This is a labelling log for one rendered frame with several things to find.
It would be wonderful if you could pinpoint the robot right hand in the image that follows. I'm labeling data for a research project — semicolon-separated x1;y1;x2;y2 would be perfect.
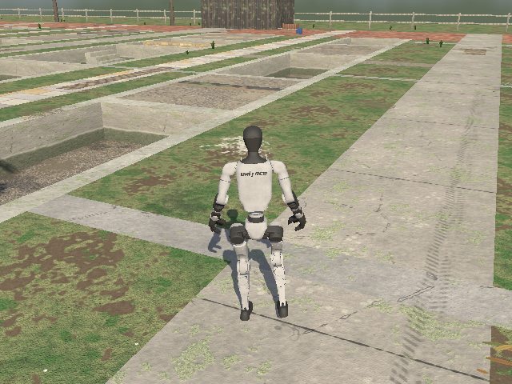
288;213;306;231

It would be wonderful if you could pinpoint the robot left forearm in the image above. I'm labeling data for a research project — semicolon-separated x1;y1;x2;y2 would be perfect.
210;193;224;221

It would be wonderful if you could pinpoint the robot right upper arm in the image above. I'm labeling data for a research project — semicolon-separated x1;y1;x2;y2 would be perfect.
270;160;295;203

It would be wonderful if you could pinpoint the robot shin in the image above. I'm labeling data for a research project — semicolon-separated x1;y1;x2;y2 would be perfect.
237;261;250;310
274;252;286;307

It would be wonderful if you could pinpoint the robot left upper arm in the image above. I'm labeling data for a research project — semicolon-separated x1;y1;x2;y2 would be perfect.
216;161;238;205

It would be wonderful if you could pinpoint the robot left shin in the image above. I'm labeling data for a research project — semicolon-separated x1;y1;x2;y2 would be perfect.
237;261;250;310

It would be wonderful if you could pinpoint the robot right shin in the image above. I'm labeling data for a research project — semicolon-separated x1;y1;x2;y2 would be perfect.
274;252;286;307

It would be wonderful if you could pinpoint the robot left hand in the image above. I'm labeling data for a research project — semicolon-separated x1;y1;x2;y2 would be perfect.
208;218;227;234

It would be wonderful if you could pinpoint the robot right forearm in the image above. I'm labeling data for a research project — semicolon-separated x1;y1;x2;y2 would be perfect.
287;191;303;218

